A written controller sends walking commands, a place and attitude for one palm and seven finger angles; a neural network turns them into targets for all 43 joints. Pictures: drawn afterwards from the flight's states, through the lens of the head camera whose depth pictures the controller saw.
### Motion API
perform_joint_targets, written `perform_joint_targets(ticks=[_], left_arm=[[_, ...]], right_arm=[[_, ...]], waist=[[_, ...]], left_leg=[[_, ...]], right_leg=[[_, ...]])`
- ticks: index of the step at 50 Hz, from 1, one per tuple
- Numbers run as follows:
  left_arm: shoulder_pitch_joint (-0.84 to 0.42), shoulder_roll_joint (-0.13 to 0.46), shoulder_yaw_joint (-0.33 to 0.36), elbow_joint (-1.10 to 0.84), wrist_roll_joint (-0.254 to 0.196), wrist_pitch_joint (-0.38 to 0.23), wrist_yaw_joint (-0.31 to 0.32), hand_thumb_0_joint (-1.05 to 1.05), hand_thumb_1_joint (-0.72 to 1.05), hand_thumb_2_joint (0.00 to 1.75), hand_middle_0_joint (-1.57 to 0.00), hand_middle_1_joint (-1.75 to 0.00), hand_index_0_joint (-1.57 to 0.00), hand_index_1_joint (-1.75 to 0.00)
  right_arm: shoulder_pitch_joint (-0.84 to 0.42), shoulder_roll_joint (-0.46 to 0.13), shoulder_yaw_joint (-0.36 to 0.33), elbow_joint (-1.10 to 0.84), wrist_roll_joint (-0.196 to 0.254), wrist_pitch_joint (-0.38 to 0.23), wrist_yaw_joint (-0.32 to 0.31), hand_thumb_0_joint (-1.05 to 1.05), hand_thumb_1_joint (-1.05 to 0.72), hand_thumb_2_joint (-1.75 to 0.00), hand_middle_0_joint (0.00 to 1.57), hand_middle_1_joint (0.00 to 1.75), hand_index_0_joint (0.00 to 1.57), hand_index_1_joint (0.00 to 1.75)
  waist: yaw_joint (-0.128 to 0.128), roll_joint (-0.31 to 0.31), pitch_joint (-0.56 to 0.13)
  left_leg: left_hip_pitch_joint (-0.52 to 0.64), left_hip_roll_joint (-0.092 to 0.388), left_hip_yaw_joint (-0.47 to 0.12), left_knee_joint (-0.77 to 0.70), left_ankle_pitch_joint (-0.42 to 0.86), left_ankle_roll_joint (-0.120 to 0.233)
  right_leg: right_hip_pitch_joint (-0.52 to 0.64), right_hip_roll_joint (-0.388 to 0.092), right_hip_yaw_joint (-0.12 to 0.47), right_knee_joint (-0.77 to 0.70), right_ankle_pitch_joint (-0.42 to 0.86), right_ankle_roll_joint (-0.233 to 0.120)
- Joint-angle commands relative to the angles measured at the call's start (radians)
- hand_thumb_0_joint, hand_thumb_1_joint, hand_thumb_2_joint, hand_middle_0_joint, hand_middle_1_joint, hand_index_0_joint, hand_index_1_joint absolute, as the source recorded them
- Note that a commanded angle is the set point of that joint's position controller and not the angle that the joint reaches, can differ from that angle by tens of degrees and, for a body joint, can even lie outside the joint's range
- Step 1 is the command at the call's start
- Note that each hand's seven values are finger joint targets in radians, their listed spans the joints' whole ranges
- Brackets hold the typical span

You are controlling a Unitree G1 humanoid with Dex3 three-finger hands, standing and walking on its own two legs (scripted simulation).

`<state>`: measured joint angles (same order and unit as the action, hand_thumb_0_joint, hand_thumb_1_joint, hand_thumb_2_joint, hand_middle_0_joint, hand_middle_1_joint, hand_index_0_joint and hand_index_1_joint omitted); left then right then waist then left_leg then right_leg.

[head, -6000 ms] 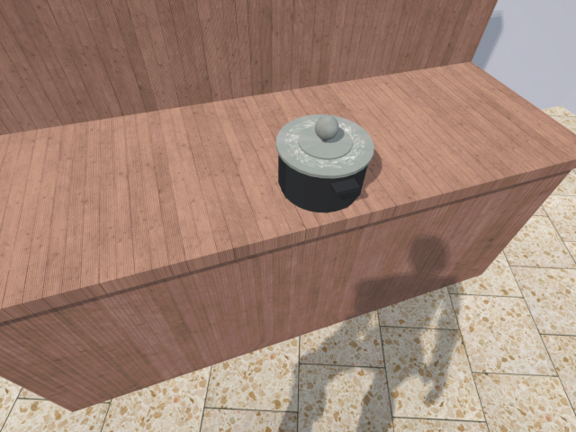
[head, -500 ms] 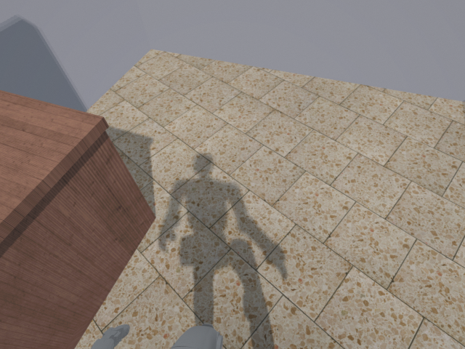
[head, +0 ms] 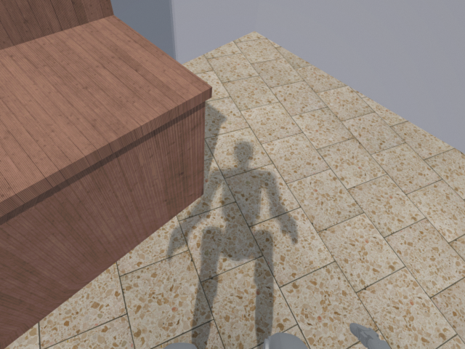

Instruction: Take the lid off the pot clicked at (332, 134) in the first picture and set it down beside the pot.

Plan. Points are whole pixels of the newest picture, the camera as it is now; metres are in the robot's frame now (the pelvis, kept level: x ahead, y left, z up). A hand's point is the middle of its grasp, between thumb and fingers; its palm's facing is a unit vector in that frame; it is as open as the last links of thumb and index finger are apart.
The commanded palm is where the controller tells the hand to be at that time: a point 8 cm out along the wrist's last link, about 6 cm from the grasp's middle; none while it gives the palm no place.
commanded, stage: turn to face it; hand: left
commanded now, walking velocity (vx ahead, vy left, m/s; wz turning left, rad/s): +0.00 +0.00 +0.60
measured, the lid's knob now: out of the picture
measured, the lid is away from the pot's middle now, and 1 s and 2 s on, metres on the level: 0.00 0.00 0.00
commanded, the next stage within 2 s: take the last steps up to it in 1.40 s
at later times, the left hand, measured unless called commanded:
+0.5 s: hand out of the picture +0.11 +0.18 -0.13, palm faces +0.28 -0.91 -0.31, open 7.4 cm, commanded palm none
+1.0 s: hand out of the picture -0.08 +0.14 -0.19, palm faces +0.65 -0.72 -0.25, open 7.4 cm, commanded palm none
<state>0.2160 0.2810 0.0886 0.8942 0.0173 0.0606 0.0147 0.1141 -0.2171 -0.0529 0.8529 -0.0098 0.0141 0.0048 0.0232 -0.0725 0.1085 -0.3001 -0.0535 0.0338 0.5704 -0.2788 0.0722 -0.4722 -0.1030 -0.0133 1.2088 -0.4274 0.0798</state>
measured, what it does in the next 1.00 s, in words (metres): steps on the spot, turning left: right foot, then left foot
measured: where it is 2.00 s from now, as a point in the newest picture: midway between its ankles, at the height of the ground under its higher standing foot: outside the picture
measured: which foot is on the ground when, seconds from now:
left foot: down 0.00-0.42, up 0.44-0.96, down 0.98-1.00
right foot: up 0.00-0.40, down 0.42-0.98, up 1.00-1.00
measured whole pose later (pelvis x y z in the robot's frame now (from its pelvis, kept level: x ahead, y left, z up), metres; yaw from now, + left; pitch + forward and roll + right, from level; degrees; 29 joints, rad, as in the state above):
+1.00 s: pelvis +0.04 -0.03 -0.01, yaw +38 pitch +0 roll +0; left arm 0.32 0.25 0.07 0.91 0.01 0.04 0.02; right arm 0.06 -0.23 -0.06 0.85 -0.02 0.03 0.02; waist 0.04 -0.06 0.12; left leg -0.32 -0.03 0.08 0.64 -0.29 0.06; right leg -0.27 -0.14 -0.24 0.81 -0.49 0.02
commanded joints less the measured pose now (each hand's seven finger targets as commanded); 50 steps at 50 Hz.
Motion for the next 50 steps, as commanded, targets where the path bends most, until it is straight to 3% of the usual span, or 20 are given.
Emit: perform_joint_targets(ticks=[1,8,12,17,19,20,21,22,23,24,25,26,27,37,44,46,47,48,49,50], left_arm=[[0.023,0.08,0.02,-0.076,0.007,-0.027,0.001,0.0,0.9,0.9,-0.2,-0.3,-0.2,-0.3],[-0.087,0.078,0.014,-0.123,0.002,-0.033,0.009,0.0,0.9,0.9,-0.2,-0.3,-0.2,-0.3],[-0.146,0.07,0.005,-0.152,-0.004,-0.041,0.011,0.0,0.9,0.9,-0.2,-0.3,-0.2,-0.3],[-0.094,0.06,-0.004,-0.151,-0.014,-0.05,0.016,0.0,0.9,0.9,-0.2,-0.3,-0.2,-0.3],[-0.033,0.074,-0.001,-0.138,-0.017,-0.059,0.021,0.0,0.9,0.9,-0.2,-0.3,-0.2,-0.3],[-0.012,0.112,0.005,-0.132,-0.013,-0.066,0.024,0.0,0.9,0.9,-0.2,-0.3,-0.2,-0.3],[-0.01,0.181,0.021,-0.138,-0.003,-0.069,0.032,0.0,0.9,0.9,-0.2,-0.3,-0.2,-0.3],[0.015,0.203,0.021,-0.139,0.001,-0.063,0.031,0.0,0.9,0.9,-0.2,-0.3,-0.2,-0.3],[-0.015,0.166,0.011,-0.146,-0.003,-0.06,0.032,0.0,0.9,0.9,-0.2,-0.3,-0.2,-0.3],[-0.058,0.12,0.007,-0.15,-0.008,-0.069,0.033,0.0,0.9,0.9,-0.2,-0.3,-0.2,-0.3],[-0.085,0.097,0.0,-0.157,-0.011,-0.066,0.032,0.0,0.9,0.9,-0.2,-0.3,-0.2,-0.3],[-0.091,0.077,-0.008,-0.155,-0.011,-0.071,0.027,0.0,0.9,0.9,-0.2,-0.3,-0.2,-0.3],[-0.069,0.069,-0.009,-0.151,-0.009,-0.077,0.025,0.0,0.9,0.9,-0.2,-0.3,-0.2,-0.3],[0.103,0.094,0.007,-0.093,0.004,-0.075,0.025,0.0,0.9,0.9,-0.2,-0.3,-0.2,-0.3],[0.109,0.124,0.02,-0.078,0.013,-0.06,0.024,0.0,0.9,0.9,-0.2,-0.3,-0.2,-0.3],[0.092,0.131,0.024,-0.073,0.007,-0.062,0.021,0.0,0.9,0.9,-0.2,-0.3,-0.2,-0.3],[0.081,0.132,0.024,-0.076,-0.001,-0.062,0.016,0.0,0.9,0.9,-0.2,-0.3,-0.2,-0.3],[0.075,0.082,0.015,-0.107,-0.01,-0.062,0.008,0.0,0.9,0.9,-0.2,-0.3,-0.2,-0.3],[0.047,0.045,-0.01,-0.136,-0.009,-0.054,0.01,0.0,0.9,0.9,-0.2,-0.3,-0.2,-0.3],[0.024,0.084,-0.006,-0.136,-0.004,-0.039,0.018,0.0,0.9,0.9,-0.2,-0.3,-0.2,-0.3]], right_arm=[[0.054,-0.193,-0.051,-0.045,0.0,-0.016,-0.016,0.0,-0.9,-0.9,0.2,0.3,0.2,0.3],[0.117,-0.204,-0.065,-0.022,-0.008,-0.005,-0.012,0.0,-0.9,-0.9,0.2,0.3,0.2,0.3],[0.158,-0.204,-0.069,-0.008,-0.012,-0.001,-0.014,0.0,-0.9,-0.9,0.2,0.3,0.2,0.3],[0.131,-0.209,-0.074,-0.014,-0.014,0.008,-0.016,0.0,-0.9,-0.9,0.2,0.3,0.2,0.3],[0.104,-0.198,-0.072,-0.019,-0.004,0.011,-0.014,0.0,-0.9,-0.9,0.2,0.3,0.2,0.3],[0.108,-0.171,-0.067,-0.018,0.006,0.009,-0.01,0.0,-0.9,-0.9,0.2,0.3,0.2,0.3],[0.13,-0.102,-0.058,-0.032,0.014,0.008,-0.01,0.0,-0.9,-0.9,0.2,0.3,0.2,0.3],[0.127,-0.138,-0.064,-0.045,-0.004,0.011,-0.015,0.0,-0.9,-0.9,0.2,0.3,0.2,0.3],[0.127,-0.154,-0.068,-0.032,-0.016,0.017,-0.011,0.0,-0.9,-0.9,0.2,0.3,0.2,0.3],[0.147,-0.151,-0.07,-0.005,-0.016,0.026,-0.007,0.0,-0.9,-0.9,0.2,0.3,0.2,0.3],[0.161,-0.15,-0.071,0.01,-0.014,0.032,-0.001,0.0,-0.9,-0.9,0.2,0.3,0.2,0.3],[0.159,-0.139,-0.065,0.019,-0.014,0.036,0.007,0.0,-0.9,-0.9,0.2,0.3,0.2,0.3],[0.155,-0.126,-0.061,0.02,-0.012,0.039,0.012,0.0,-0.9,-0.9,0.2,0.3,0.2,0.3],[-0.012,-0.099,-0.04,-0.019,-0.008,0.052,0.017,0.0,-0.9,-0.9,0.2,0.3,0.2,0.3],[-0.067,-0.074,-0.023,-0.054,-0.003,0.032,0.018,0.0,-0.9,-0.9,0.2,0.3,0.2,0.3],[0.009,-0.089,-0.03,-0.046,-0.006,0.019,0.013,0.0,-0.9,-0.9,0.2,0.3,0.2,0.3],[0.098,-0.117,-0.038,-0.027,-0.011,0.009,0.012,0.0,-0.9,-0.9,0.2,0.3,0.2,0.3],[0.186,-0.222,-0.064,-0.017,-0.018,-0.004,0.006,0.0,-0.9,-0.9,0.2,0.3,0.2,0.3],[0.234,-0.306,-0.078,-0.008,0.0,0.001,-0.002,0.0,-0.9,-0.9,0.2,0.3,0.2,0.3],[0.226,-0.29,-0.069,0.0,0.004,0.014,-0.004,0.0,-0.9,-0.9,0.2,0.3,0.2,0.3]], waist=[[-0.01,0.167,-0.156],[-0.049,0.175,-0.141],[-0.07,0.203,-0.152],[-0.045,0.219,-0.202],[-0.007,0.179,-0.212],[0.004,0.089,-0.222],[0.002,-0.173,-0.216],[0.006,-0.184,-0.195],[-0.017,-0.071,-0.143],[-0.045,-0.136,-0.133],[-0.061,-0.089,-0.118],[-0.066,-0.076,-0.098],[-0.061,-0.083,-0.099],[0.006,-0.095,-0.094],[0.022,-0.122,-0.112],[-0.022,-0.085,-0.168],[-0.073,-0.023,-0.226],[-0.115,0.226,-0.295],[-0.123,0.377,-0.315],[-0.111,0.227,-0.277]], left_leg=[[0.148,0.227,-0.264,-0.253,0.439,0.057],[0.172,0.235,-0.4,-0.247,0.322,0.107],[0.187,0.231,-0.471,-0.209,0.397,0.122],[0.123,0.204,-0.518,-0.135,0.497,0.106],[0.01,0.159,-0.499,-0.08,0.399,0.054],[-0.111,0.115,-0.451,-0.021,0.238,0.005],[-0.328,-0.002,-0.267,0.161,-0.164,-0.073],[-0.33,-0.043,-0.148,0.38,-0.338,-0.111],[-0.317,-0.006,-0.174,0.515,-0.292,-0.107],[-0.316,0.022,-0.172,0.575,-0.244,-0.113],[-0.303,0.035,-0.145,0.619,-0.193,-0.119],[-0.301,0.043,-0.119,0.646,-0.147,-0.128],[-0.306,0.04,-0.102,0.656,-0.123,-0.133],[-0.329,0.071,-0.03,0.489,-0.122,-0.146],[-0.146,0.061,0.054,0.206,-0.142,-0.102],[-0.005,0.032,0.077,0.012,-0.045,-0.082],[0.175,0.051,0.042,-0.124,0.121,-0.056],[0.414,0.294,-0.264,-0.163,0.486,0.052],[0.463,0.457,-0.5,-0.157,0.951,0.18],[0.397,0.456,-0.391,-0.143,0.838,0.192]], right_leg=[[-0.072,-0.003,0.045,-0.023,0.109,0.021],[-0.103,0.026,0.057,-0.197,0.068,0.031],[-0.078,0.06,0.063,-0.299,0.018,0.019],[0.12,0.117,0.057,-0.519,0.026,-0.008],[0.306,0.114,0.053,-0.728,0.188,-0.014],[0.456,0.037,0.121,-0.843,0.255,-0.029],[0.601,-0.223,0.381,-0.91,0.299,-0.109],[0.488,-0.374,0.473,-0.929,0.355,-0.224],[0.397,-0.33,0.381,-0.923,0.36,-0.252],[0.37,-0.269,0.314,-0.921,0.392,-0.224],[0.353,-0.231,0.241,-0.901,0.439,-0.212],[0.348,-0.187,0.146,-0.877,0.524,-0.198],[0.36,-0.17,0.099,-0.864,0.589,-0.191],[0.474,-0.211,0.001,-0.843,0.724,-0.211],[0.434,-0.259,-0.073,-0.773,0.776,-0.211],[0.431,-0.249,-0.128,-0.639,0.826,-0.173],[0.347,-0.229,-0.165,-0.463,0.771,-0.127],[0.069,-0.092,-0.193,-0.213,0.221,-0.047],[-0.119,0.01,-0.09,-0.042,-0.259,-0.011],[-0.112,-0.017,0.004,0.006,-0.231,-0.03]])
